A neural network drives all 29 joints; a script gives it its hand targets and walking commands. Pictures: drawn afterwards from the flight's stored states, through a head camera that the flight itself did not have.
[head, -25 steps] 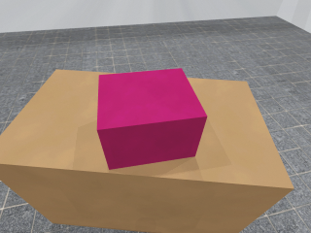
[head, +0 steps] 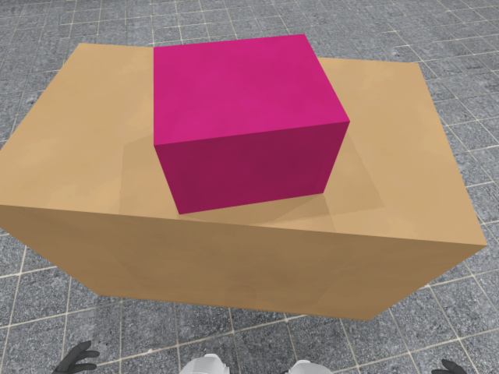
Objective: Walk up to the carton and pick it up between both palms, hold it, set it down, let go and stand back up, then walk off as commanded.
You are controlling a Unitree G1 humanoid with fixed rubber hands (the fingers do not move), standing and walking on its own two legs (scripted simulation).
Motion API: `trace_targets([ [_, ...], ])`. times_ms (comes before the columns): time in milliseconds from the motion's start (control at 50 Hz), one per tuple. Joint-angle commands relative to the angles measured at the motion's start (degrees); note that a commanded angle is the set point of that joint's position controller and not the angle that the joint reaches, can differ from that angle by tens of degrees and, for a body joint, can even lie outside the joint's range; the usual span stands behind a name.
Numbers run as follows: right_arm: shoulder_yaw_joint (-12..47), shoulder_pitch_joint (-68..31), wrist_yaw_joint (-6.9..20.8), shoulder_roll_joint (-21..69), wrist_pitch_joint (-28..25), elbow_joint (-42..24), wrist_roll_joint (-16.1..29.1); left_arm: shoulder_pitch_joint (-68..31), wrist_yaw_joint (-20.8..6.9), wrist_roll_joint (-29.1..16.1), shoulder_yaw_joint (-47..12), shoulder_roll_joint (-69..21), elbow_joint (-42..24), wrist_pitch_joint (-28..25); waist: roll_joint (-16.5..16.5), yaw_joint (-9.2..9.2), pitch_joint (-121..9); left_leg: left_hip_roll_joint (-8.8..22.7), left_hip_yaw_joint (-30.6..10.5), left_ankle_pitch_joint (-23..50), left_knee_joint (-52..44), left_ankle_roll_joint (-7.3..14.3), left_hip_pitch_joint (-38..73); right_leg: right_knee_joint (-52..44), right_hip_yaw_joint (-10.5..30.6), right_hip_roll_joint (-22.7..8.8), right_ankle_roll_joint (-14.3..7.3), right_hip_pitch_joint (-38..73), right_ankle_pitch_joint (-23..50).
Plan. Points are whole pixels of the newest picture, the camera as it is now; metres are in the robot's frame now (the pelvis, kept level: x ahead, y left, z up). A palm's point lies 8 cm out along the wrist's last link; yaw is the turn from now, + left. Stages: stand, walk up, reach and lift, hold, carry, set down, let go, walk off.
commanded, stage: walk off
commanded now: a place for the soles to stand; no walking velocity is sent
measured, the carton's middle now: (242, 123) +0.57 +0.05 +0.03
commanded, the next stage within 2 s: stand in 1.36 s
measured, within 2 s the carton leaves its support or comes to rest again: neither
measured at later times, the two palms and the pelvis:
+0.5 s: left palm out of the picture +0.00 +0.39 -0.12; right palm out of the picture -0.07 -0.26 -0.05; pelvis -0.13 +0.06 +0.01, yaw -3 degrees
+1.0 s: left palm out of the picture -0.24 +0.29 -0.09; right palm out of the picture -0.22 -0.36 -0.10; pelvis -0.30 -0.02 +0.00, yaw -4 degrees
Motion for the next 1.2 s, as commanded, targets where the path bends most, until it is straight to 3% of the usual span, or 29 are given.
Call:
trace_targets([
  [0, -3.23, 4.84, -0.43, -10.72, 1.03, -5.45, -0.49, -1.21, 0.56, 2.11, 4.55, 16.63, -7.56, -0.25, -13.92, 0.80, -14.89, -4.12, -5.49, -21.87, 23.09, -0.13, 5.25, -15.57, 23.87, -20.97, -14.84, -4.79, 13.64],
  [40, -3.85, 6.54, -0.39, -12.05, 1.03, -5.34, -0.71, -2.72, 1.31, 1.48, 4.89, 17.85, -9.29, -0.31, -8.82, -0.53, -13.31, -2.42, -8.94, -18.76, 25.65, 0.49, 3.38, -12.17, 24.71, -23.07, -14.90, -5.25, 18.52],
  [80, -3.79, 8.55, -0.37, -10.99, 0.97, -4.74, -0.41, -5.89, 1.29, 1.24, 4.31, 15.69, -11.64, -0.24, -8.79, -2.05, -13.54, -3.02, -7.04, -16.15, 23.55, -0.03, 2.35, -8.31, 18.65, -19.45, -13.14, -3.38, 25.67],
  [140, -3.71, 13.51, -0.33, -9.37, 0.03, -4.29, -0.77, -5.54, 1.00, 0.53, 3.89, 14.18, -11.38, 1.32, -7.77, -4.31, -15.34, -0.82, -6.38, -3.93, -6.91, -1.65, 9.70, 0.21, 10.56, -10.98, -6.51, -2.44, 15.10],
  [160, -4.19, 10.78, -0.41, -10.60, -0.73, -6.04, -1.28, -3.02, 0.98, 0.03, 3.46, 12.13, -10.10, 1.33, 1.03, -3.04, -12.82, 3.82, -15.28, 5.39, -17.20, -1.01, 8.90, 7.78, 8.71, -4.56, -3.56, -3.66, 7.95],
  [180, -5.01, 7.76, -1.20, -14.16, -1.42, -7.32, -2.90, -1.78, 1.44, -0.86, 2.24, 10.47, -11.18, 1.48, 10.80, -1.18, -11.59, 13.93, -28.98, 21.64, -16.15, 0.82, 9.45, 16.71, 7.22, 1.48, -1.06, -11.59, -12.55],
  [220, -5.64, 5.66, -1.82, -18.84, -1.52, -7.86, -3.32, -0.42, 2.08, -0.56, 3.30, 11.48, -10.79, 1.55, 10.43, -2.14, -9.09, 21.85, -35.76, 23.80, -17.00, 8.74, 1.64, 31.78, 10.74, 4.62, 0.25, -12.07, -19.60],
  [240, -5.27, 5.28, -2.43, -18.42, -1.73, -7.64, -2.93, -3.03, 2.22, -0.15, 4.29, 12.64, -9.59, 1.32, 8.95, -3.17, -7.01, 21.18, -36.55, 22.54, -17.80, 6.91, -1.30, 33.96, 15.21, 5.80, 0.14, -11.07, -18.66],
  [260, -4.66, 5.11, -3.03, -16.60, -2.12, -9.02, -3.34, -2.84, 2.07, -0.49, 4.56, 13.11, -8.49, 1.51, 4.02, -2.60, -4.02, 17.98, -33.11, 23.59, -17.99, 2.68, -1.41, 34.85, 17.36, 6.56, 0.00, -11.51, -15.37],
  [300, -3.70, 1.03, -3.53, -12.71, -2.41, -9.20, -2.70, 2.63, 1.93, -1.12, 4.34, 12.13, -7.69, 1.76, 6.84, 0.97, -7.02, 11.89, -20.26, 30.03, -11.11, -2.22, 8.45, 36.44, 16.58, 8.54, 0.11, -16.18, -9.92],
  [340, -3.48, 1.52, -4.20, -10.59, -2.56, -9.36, -1.53, 4.24, 1.92, -0.65, 4.59, 12.97, -7.11, 1.81, 3.38, 0.01, -10.93, 11.50, -18.08, 34.34, -7.51, -0.14, 19.44, 39.56, 14.62, 8.62, 0.77, -19.32, -8.89],
  [380, -3.66, 5.59, -4.56, -9.53, -2.49, -9.30, -1.28, 4.30, 1.74, -0.56, 4.87, 12.97, -7.60, 1.59, 2.53, -1.57, -12.09, 11.00, -18.60, 30.79, -9.18, -1.06, 20.27, 37.04, 17.17, 9.58, 0.80, -17.00, -7.26],
  [420, -4.49, 6.79, -4.52, -10.90, -2.47, -8.92, -1.87, 3.34, 1.43, -0.05, 4.89, 12.99, -8.33, 1.63, 5.31, -3.56, -12.71, 12.88, -21.01, 23.58, -11.39, 1.67, 21.98, 34.37, 15.51, 8.77, 1.62, -17.34, -8.16],
  [500, -4.88, 6.82, -3.99, -11.19, -2.70, -10.69, -1.44, 4.10, 1.40, 0.22, 4.59, 12.54, -9.50, 1.44, 9.35, -3.80, -10.73, 16.52, -22.98, 17.46, -12.04, 9.04, 18.18, 31.94, 15.08, 6.87, 2.00, -15.54, -13.24],
  [560, -5.03, 6.50, -3.43, -11.70, -2.51, -10.77, -1.40, 5.85, 0.72, 0.61, 4.54, 12.34, -7.91, 1.60, 9.50, -4.01, -12.66, 16.53, -24.59, 9.32, -13.71, 8.31, 18.74, 28.26, 14.33, 6.81, 1.82, -14.20, -13.79],
  [580, -5.35, 5.77, -3.58, -11.89, -2.38, -11.30, -1.12, 7.01, 0.59, 0.62, 4.52, 12.92, -8.06, 1.68, 9.92, -3.57, -13.70, 16.93, -23.10, 7.26, -13.14, 10.52, 16.30, 30.62, 14.40, 6.58, 1.87, -12.43, -13.63],
  [640, -5.68, 4.99, -2.95, -12.67, -2.22, -12.37, -1.56, 10.50, 0.07, 0.42, 4.25, 12.94, -7.54, 1.77, 14.18, -3.28, -15.19, 15.58, -23.25, -0.30, -14.05, 9.27, 14.94, 24.38, 11.66, 5.56, 1.01, -9.27, -13.76],
  [680, -5.60, 3.36, -2.88, -13.86, -1.58, -11.63, -1.59, 11.64, 0.07, 0.11, 4.33, 12.63, -7.37, 2.06, 12.28, -1.94, -13.76, 16.00, -21.52, -4.26, -14.75, 9.23, 7.33, 21.86, 9.98, 5.39, 0.74, -4.81, -15.61],
  [720, -5.94, -0.71, -2.47, -13.92, -0.94, -13.48, -1.70, 16.87, -0.91, -0.22, 4.80, 12.51, -6.31, 1.95, 17.10, 0.11, -12.92, 14.75, -17.48, -14.82, -18.93, 6.07, 3.24, 11.81, 4.48, 2.93, -0.27, 1.66, -15.19],
  [780, -6.03, -2.96, -2.08, -13.91, 0.46, -12.39, -1.67, 19.59, -1.08, -0.09, 5.01, 10.83, -3.93, 1.81, 11.82, 2.45, -13.00, 11.79, -15.10, -17.82, -14.99, 4.14, -7.82, -2.21, 0.43, 2.18, -1.73, 13.72, -10.72],
  [800, -5.68, -3.29, -2.30, -12.52, 0.62, -13.54, -1.74, 21.47, -1.23, 0.63, 5.96, 12.45, -3.50, 1.49, 5.48, 3.83, -12.56, 6.87, -12.05, -21.35, -2.44, 2.52, -12.28, -6.39, 6.87, 0.30, -2.91, 13.69, -14.56],
  [820, -4.52, -2.03, -2.71, -9.02, 0.59, -13.30, -0.38, 16.98, -0.91, 1.33, 6.22, 14.78, -6.15, 1.47, -13.74, 4.94, -5.51, -5.46, -6.38, -25.01, 16.40, -1.05, -21.27, -19.28, 25.87, -9.13, -6.49, 5.61, -24.17],
  [840, -4.47, -0.17, -3.40, -9.80, 0.51, -11.66, -0.12, 10.03, -0.77, 2.34, 6.49, 17.69, -9.48, 0.97, -9.54, 2.31, -5.22, -9.55, -10.65, -21.10, 27.64, -3.18, -17.28, -22.77, 38.27, -19.32, -9.89, -6.04, -21.29],
  [860, -5.24, -1.11, -4.27, -11.55, -0.10, -10.56, -0.29, 5.35, -0.22, 2.68, 7.41, 19.68, -9.85, 1.09, -9.14, 2.88, -1.65, -8.90, -15.99, -21.29, 32.32, -2.52, -12.73, -25.84, 41.14, -22.21, -13.19, -15.92, -25.11],
  [920, -5.53, 6.80, -3.58, -12.31, -0.04, -6.73, 0.77, -4.48, 1.04, 1.32, 4.90, 13.22, -11.75, -0.24, -7.22, -3.06, -2.03, -8.78, -14.84, -9.22, 37.02, -3.46, -13.91, -21.10, 19.22, -11.60, -3.46, -7.35, -15.72],
  [960, -4.54, 9.76, -2.97, -12.25, -0.33, -6.27, 1.29, -3.50, 0.94, 1.19, 5.64, 11.72, -11.90, -0.50, -10.62, -1.95, -4.94, -9.33, -13.53, -7.90, 37.08, -3.71, -16.35, -18.55, 19.33, -9.98, -3.72, 2.02, -13.61],
  [1000, -4.09, 8.72, -2.59, -12.05, -1.06, -7.24, 0.84, 0.55, 0.96, 0.97, 5.84, 12.41, -12.13, -0.75, -13.04, -0.18, -7.31, -8.55, -11.64, -9.07, 36.56, -4.61, -14.82, -16.76, 19.57, -11.63, -9.42, 7.33, -9.80],
  [1040, -3.84, 8.98, -2.26, -10.83, -1.10, -7.97, 0.31, 3.08, 1.39, 0.95, 5.73, 11.79, -11.42, -1.39, -10.48, 0.74, -8.43, -8.18, -11.65, -10.27, 35.63, -4.40, -17.75, -16.37, 20.42, -13.38, -10.36, 13.73, -9.83],
  [1180, -2.67, 10.54, -0.79, -9.44, -2.53, -5.06, 0.20, 5.50, 0.50, 1.13, 4.87, 13.83, -8.49, -1.66, -13.96, 1.72, -12.22, -3.14, -4.01, -18.50, 3.12, -1.05, -2.58, -21.41, 18.24, -13.57, -7.92, 13.00, -24.89],
])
